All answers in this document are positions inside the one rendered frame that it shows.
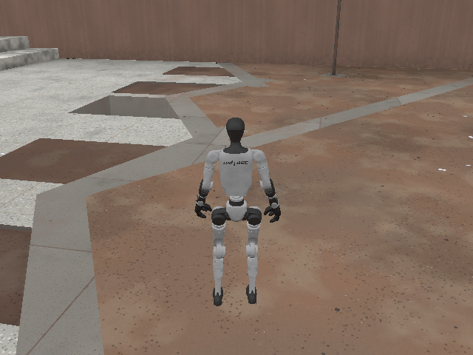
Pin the left robot hand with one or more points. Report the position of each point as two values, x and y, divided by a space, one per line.
198 209

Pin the left robot forearm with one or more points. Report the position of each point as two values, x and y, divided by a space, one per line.
202 195

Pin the robot head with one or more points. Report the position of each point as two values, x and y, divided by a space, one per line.
235 129

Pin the right robot forearm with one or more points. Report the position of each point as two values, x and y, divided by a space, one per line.
271 195

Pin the right robot upper arm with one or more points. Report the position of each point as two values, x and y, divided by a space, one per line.
259 157

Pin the right robot hand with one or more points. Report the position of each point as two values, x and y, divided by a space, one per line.
272 211

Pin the right robot foot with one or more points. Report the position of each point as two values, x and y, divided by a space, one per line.
252 296

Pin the left robot upper arm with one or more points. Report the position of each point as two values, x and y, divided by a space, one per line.
212 157

